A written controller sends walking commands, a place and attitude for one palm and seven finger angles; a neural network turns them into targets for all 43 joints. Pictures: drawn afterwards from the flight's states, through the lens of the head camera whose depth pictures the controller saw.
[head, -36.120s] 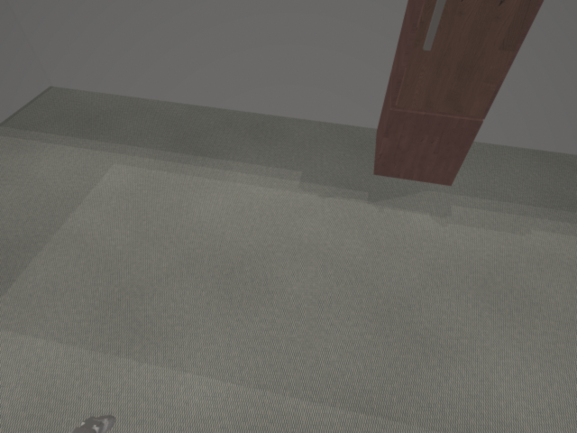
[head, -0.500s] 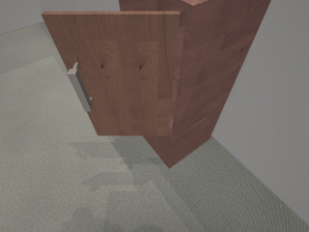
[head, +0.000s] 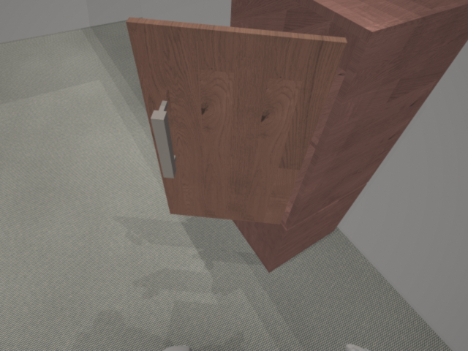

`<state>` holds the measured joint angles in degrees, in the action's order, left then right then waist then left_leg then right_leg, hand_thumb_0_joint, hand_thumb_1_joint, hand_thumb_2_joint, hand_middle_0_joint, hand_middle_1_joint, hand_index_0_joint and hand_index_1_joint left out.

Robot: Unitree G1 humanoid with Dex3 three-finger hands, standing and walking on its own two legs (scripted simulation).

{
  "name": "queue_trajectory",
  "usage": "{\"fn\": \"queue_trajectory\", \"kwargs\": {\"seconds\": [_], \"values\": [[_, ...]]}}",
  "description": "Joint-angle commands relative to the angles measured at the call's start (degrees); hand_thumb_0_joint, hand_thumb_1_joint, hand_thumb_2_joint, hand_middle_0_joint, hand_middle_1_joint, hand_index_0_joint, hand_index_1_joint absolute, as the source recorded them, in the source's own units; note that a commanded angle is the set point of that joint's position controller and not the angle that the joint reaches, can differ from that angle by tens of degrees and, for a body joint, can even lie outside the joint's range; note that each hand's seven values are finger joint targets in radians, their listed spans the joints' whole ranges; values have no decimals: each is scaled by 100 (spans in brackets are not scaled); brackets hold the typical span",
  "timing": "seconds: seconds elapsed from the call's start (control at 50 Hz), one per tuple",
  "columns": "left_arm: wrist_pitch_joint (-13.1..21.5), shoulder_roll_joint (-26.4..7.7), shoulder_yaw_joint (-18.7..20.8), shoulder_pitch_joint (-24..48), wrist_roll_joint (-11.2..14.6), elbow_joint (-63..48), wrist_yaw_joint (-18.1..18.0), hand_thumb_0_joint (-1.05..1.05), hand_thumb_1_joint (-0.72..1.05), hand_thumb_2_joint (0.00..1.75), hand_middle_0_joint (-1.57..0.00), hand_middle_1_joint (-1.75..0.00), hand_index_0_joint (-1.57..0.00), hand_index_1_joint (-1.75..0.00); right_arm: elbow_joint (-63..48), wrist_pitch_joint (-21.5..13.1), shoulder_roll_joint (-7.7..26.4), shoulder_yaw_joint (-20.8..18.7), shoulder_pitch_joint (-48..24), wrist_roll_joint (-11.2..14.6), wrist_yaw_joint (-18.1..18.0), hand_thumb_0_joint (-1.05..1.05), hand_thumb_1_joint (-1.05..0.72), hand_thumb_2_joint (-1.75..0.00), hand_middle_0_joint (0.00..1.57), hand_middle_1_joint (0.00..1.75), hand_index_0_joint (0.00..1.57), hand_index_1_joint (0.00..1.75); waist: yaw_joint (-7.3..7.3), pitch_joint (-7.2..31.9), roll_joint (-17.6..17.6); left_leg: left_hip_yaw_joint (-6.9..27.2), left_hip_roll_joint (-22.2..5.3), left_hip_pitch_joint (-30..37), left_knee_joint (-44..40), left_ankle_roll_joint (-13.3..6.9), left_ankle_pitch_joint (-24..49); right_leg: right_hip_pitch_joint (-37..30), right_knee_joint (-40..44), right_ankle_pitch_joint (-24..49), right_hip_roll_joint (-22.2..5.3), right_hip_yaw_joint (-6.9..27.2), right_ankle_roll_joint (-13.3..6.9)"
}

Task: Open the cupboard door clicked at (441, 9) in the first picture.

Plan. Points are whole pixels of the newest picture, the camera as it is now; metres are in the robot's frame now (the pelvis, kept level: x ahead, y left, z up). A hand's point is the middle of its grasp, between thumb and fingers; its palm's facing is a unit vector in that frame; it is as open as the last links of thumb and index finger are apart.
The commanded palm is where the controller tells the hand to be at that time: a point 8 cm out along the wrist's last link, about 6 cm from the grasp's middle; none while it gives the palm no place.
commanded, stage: come to a stop and stand still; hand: left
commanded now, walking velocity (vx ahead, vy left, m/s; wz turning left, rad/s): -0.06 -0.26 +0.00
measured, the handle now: (167, 141) +0.51 +0.20 +0.03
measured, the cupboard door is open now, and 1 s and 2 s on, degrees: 53 53 53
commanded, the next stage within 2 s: look again from close up in 0.72 s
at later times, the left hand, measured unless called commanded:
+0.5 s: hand out of the picture +0.03 +0.16 -0.16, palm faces +0.00 -0.98 -0.22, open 7.3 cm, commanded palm none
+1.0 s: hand out of the picture -0.02 +0.15 -0.16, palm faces +0.01 -0.98 -0.17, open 7.3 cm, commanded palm none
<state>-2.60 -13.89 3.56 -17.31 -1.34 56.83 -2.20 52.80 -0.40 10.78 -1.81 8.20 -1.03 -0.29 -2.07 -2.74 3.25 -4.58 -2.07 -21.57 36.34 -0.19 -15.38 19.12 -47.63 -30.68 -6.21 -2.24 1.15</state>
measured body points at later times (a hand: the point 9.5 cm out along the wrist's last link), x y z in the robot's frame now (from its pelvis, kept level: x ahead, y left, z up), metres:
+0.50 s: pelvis -0.02 -0.01 +0.01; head -0.02 -0.02 +0.46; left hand +0.03 +0.22 -0.14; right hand -0.01 -0.25 -0.15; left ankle +0.02 +0.09 -0.72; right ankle -0.03 -0.11 -0.72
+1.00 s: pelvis +0.00 -0.01 +0.02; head +0.00 -0.01 +0.47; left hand -0.02 +0.21 -0.14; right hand +0.01 -0.24 -0.14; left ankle +0.02 +0.09 -0.72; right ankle -0.03 -0.11 -0.72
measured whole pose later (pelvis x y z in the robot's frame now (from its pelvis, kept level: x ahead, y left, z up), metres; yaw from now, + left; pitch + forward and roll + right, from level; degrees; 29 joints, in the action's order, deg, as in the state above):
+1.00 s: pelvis +0.00 -0.01 +0.02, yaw +0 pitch -1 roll +0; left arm 1.1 -8.7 -1.2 -19.1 -0.6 63.1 -2.0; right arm 63.9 -1.2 9.0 0.8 15.6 -0.4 -1.4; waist -0.1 -0.7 0.9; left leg -4.6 -0.3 -13.1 25.5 -1.5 -11.9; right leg 8.5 -25.2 -16.3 0.0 -3.9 -1.3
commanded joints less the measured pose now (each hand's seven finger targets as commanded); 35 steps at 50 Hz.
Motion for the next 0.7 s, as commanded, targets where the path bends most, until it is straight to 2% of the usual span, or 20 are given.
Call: {"fn": "queue_trajectory", "kwargs": {"seconds": [0.0, 0.04, 0.08, 0.18, 0.22, 0.24, 0.26, 0.28, 0.3, 0.32, 0.34, 0.36, 0.38, 0.4, 0.42, 0.44, 0.46, 0.48, 0.54, 0.68], "values": [[119, -143, -6, -220, -17, -247, 42, 0, 90, 90, -20, -30, -20, -30, -77, -40, 808, -115, 340, -79, -146, 0, -90, -90, 20, 30, 20, 30, 165, 331, -1561, 1687, -1670, 423, -1998, -1021, 1746, 615, -1445, 233, 257, 347, -71], [68, -103, -16, -265, -14, -173, 123, 0, 90, 90, -20, -30, -20, -30, -19, -36, 818, -119, 415, -74, -191, 0, -90, -90, 20, 30, 20, 30, 177, 473, -1283, 1292, -1483, 731, -1895, -915, 2296, 584, -1255, 503, 356, 239, -4], [27, -114, -16, -168, -3, -231, 153, 0, 90, 90, -20, -30, -20, -30, 55, -24, 936, -174, 556, -76, -238, 0, -90, -90, 20, 30, 20, 30, 257, 596, -1096, 1319, -1640, 1099, -1798, -1019, 2638, 618, -910, 350, 378, 176, 30], [79, 113, -45, -100, 16, -284, 163, 0, 90, 90, -20, -30, -20, -30, 160, 40, 948, -261, 651, -106, -207, 0, -90, -90, 20, 30, 20, 30, 319, 604, -1170, 1324, -1525, 957, -1768, -955, 1816, -65, 633, 342, 490, -31, -65], [142, 188, -44, -422, 14, -159, 142, 0, 90, 90, -20, -30, -20, -30, 192, 69, 886, -260, 602, -67, -177, 0, -90, -90, 20, 30, 20, 30, 152, 653, -1063, 1163, -1283, 599, -1586, -748, 1048, -755, 1697, 1181, 565, -185, -96], [184, -34, -115, -1006, -11, 43, -66, 0, 90, 90, -20, -30, -20, -30, -121, 20, 1031, -312, 0, 92, -201, 0, -90, -90, 20, 30, 20, 30, -234, 435, -411, 402, -957, 594, -350, -240, 947, -532, 2878, 1913, 121, 629, -122], [293, -515, -26, -724, -82, -153, -65, 0, 90, 90, -20, -30, -20, -30, -289, 11, 547, -156, 353, 5, -140, 0, -90, -90, 20, 30, 20, 30, 43, 309, 674, 29, -98, -182, 548, 104, -119, -1127, 3182, 4103, -673, 1391, -258], [348, -539, -128, -178, -58, -366, -4, 0, 90, 90, -20, -30, -20, -30, -274, 43, 197, -100, 631, 3, -67, 0, -90, -90, 20, 30, 20, 30, 372, 557, 787, 160, -94, -73, 759, 75, -943, -777, 2909, 3565, -880, 1184, -675], [402, -303, -156, 66, -52, -445, -33, 0, 90, 90, -20, -30, -20, -30, -176, 112, 316, -136, 632, -25, -29, 0, -90, -90, 20, 30, 20, 30, 369, 516, 766, 194, -13, 67, 1031, 85, -614, -551, 2976, 2793, -553, 889, -770], [424, -317, -111, 182, -23, -469, -76, 0, 90, 90, -20, -30, -20, -30, -190, 120, 351, -146, 684, -16, -30, 0, -90, -90, 20, 30, 20, 30, 405, 414, 901, 240, -41, 27, 1074, 40, -580, -479, 2903, 2592, -531, 938, -854], [429, -285, -99, 265, -20, -470, -101, 0, 90, 90, -20, -30, -20, -30, -176, 104, 346, -143, 710, -15, -36, 0, -90, -90, 20, 30, 20, 30, 423, 262, 750, 234, -76, 57, 900, 13, -641, -374, 2842, 2501, -590, 943, -938], [432, -351, -93, 334, -20, -499, -114, 0, 90, 90, -20, -30, -20, -30, -145, 86, 298, -120, 730, -12, -30, 0, -90, -90, 20, 30, 20, 30, 456, 76, 275, 145, -80, 282, 387, 4, -475, -236, 2748, 2425, -532, 781, -943], [420, -362, -113, 312, -3, -480, -99, 0, 90, 90, -20, -30, -20, -30, -73, 61, 215, -76, 857, -14, -33, 0, -90, -90, 20, 30, 20, 30, 478, 20, 98, 102, -39, 668, -168, 1, -161, 20, 2651, 2065, -454, 768, -838], [403, -321, -130, 322, 23, -454, -83, 0, 90, 90, -20, -30, -20, -30, 18, 26, 259, -51, 1047, -18, -37, 0, -90, -90, 20, 30, 20, 30, 506, -21, -146, 293, -134, 953, -628, -52, 161, 230, 2541, 1485, -262, 655, -678], [369, -237, -153, 265, 44, -441, -67, 0, 90, 90, -20, -30, -20, -30, 56, -5, 387, -37, 1085, -35, -42, 0, -90, -90, 20, 30, 20, 30, 433, -243, -526, 633, -384, 827, -1030, -171, 206, 332, 2430, 963, 54, 514, -505], [330, -187, -169, 142, 44, -416, -53, 0, 90, 90, -20, -30, -20, -30, 64, -14, 467, -32, 994, -55, -49, 0, -90, -90, 20, 30, 20, 30, 308, -395, -820, 925, -512, 369, -1365, -276, -285, 145, 2453, 599, 220, 428, -427], [332, -186, -176, -9, 24, -336, -57, 0, 90, 90, -20, -30, -20, -30, 97, -37, 456, -12, 929, -54, -50, 0, -90, -90, 20, 30, 20, 30, 216, -371, -965, 1069, -560, 116, -1539, -350, -275, -218, 2362, 942, 277, 345, -391], [336, -191, -189, -111, 35, -258, -38, 0, 90, 90, -20, -30, -20, -30, 111, -49, 480, 13, 888, -41, -59, 0, -90, -90, 20, 30, 20, 30, 177, -240, -901, 1109, -531, 58, -1632, -349, -405, -464, 2326, 1097, 285, 332, -383], [378, -166, -248, -195, 48, -142, -8, 0, 90, 90, -20, -30, -20, -30, 211, -59, 424, 48, 988, -27, -74, 0, -90, -90, 20, 30, 20, 30, 205, -112, -199, 829, -344, 243, -1519, -245, -407, -482, 2662, 922, 116, 542, -437], [442, -160, -298, -221, 59, 0, -12, 0, 90, 90, -20, -30, -20, -30, 567, -116, 312, 122, 1177, 10, -81, 0, -90, -90, 20, 30, 20, 30, 264, -7, -197, 638, -299, 697, -1428, -170, 335, -475, 2838, 1394, 10, 569, -419]]}}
